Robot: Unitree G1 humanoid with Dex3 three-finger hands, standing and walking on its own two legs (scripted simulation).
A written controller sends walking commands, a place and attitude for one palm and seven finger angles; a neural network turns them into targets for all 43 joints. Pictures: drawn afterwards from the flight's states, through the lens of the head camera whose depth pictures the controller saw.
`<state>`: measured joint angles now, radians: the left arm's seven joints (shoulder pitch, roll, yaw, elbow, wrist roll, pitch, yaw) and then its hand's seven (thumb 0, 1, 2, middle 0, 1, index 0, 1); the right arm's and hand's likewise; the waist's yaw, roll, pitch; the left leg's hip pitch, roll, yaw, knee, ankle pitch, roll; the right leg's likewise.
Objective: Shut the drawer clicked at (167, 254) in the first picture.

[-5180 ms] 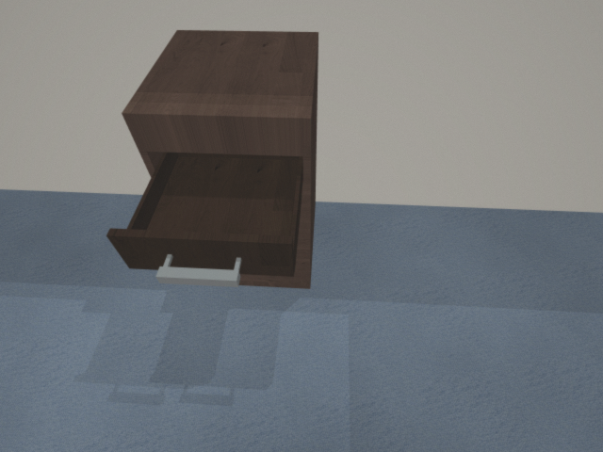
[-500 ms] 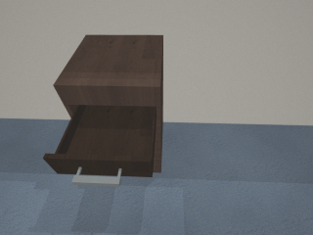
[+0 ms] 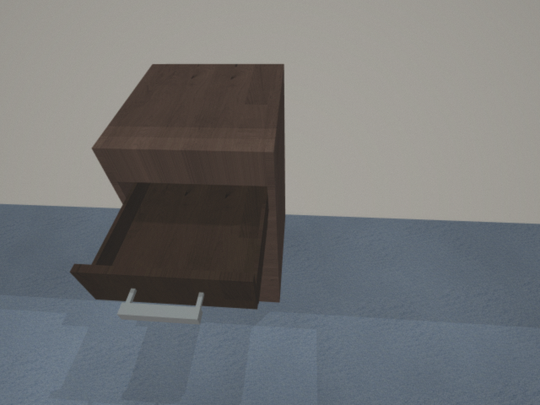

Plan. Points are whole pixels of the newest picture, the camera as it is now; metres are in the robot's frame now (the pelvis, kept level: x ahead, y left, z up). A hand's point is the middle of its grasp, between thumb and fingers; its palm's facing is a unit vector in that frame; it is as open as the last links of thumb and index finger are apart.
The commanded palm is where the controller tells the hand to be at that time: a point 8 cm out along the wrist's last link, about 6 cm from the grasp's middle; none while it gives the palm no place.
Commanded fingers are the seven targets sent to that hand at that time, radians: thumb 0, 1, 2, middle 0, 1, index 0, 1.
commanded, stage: raise the hand and make a fist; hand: left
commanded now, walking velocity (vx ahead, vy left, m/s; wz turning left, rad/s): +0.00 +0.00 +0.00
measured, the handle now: (163, 303) +0.35 +0.25 -0.18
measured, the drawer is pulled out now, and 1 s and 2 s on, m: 0.27 0.27 0.27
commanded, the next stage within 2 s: bring the fist close to the handle in 1.76 s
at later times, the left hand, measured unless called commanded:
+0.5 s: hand out of the picture +0.13 +0.18 -0.07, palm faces -0.04 -1.00 -0.06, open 4.8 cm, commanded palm +0.12 +0.24 -0.07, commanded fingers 0.00 0.90 0.90 -0.86 -1.01 -0.86 -1.01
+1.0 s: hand out of the picture +0.15 +0.21 -0.08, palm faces -0.07 -1.00 -0.02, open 3.1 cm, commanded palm +0.13 +0.27 -0.07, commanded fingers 0.00 0.90 0.90 -1.36 -1.56 -1.36 -1.56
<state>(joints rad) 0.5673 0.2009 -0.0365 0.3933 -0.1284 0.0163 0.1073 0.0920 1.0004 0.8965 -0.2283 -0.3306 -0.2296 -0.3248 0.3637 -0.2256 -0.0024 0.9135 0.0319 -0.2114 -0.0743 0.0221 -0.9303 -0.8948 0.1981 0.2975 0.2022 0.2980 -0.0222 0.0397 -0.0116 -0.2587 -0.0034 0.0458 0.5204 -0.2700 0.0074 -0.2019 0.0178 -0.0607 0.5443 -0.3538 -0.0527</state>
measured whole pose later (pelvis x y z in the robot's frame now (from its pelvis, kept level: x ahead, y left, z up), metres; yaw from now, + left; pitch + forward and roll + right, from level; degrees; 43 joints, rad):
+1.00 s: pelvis -0.07 +0.05 -0.11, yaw -1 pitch +17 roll -4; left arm 0.42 0.23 0.09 0.01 -0.22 -0.44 -0.22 0.01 0.90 0.90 -1.17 -1.35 -1.17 -1.35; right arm 0.22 -0.26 -0.02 0.54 0.02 -0.20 -0.04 0.01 -0.91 -0.90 0.20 0.30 0.20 0.30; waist -0.03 0.03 -0.16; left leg -1.08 0.01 0.02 1.26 -0.48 0.07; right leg -0.97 0.00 -0.10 1.22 -0.54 -0.01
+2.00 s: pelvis -0.05 +0.03 -0.12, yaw +0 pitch +19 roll -5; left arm 0.38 0.29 0.21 0.07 -0.29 -0.43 -0.35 0.01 0.90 0.90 -1.40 -1.60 -1.40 -1.60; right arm 0.18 -0.23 0.01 0.53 0.03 -0.17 -0.05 0.01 -0.91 -0.90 0.20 0.30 0.20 0.30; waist -0.02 0.04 -0.19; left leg -1.14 0.02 -0.02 1.32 -0.52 0.05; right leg -1.01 0.02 -0.13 1.26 -0.58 -0.03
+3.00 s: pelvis -0.07 +0.03 -0.19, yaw -3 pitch +28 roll -5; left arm 0.01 0.31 0.23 0.28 -0.24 -0.44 -0.30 0.01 0.90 0.90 -1.40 -1.60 -1.40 -1.60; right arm 0.15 -0.27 0.02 0.54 0.01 -0.07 -0.01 0.01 -0.91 -0.89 0.20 0.30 0.20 0.30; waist -0.04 0.03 -0.22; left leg -1.50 0.04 -0.01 1.59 -0.59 0.06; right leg -1.39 0.02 -0.12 1.55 -0.66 -0.04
